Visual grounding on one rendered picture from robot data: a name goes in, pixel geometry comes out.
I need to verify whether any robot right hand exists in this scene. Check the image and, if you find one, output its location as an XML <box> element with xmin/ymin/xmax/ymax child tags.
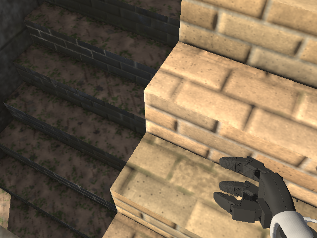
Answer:
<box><xmin>213</xmin><ymin>156</ymin><xmax>298</xmax><ymax>229</ymax></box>

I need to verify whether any robot right forearm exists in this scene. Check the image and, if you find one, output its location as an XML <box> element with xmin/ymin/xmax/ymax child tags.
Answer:
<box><xmin>269</xmin><ymin>210</ymin><xmax>317</xmax><ymax>238</ymax></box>

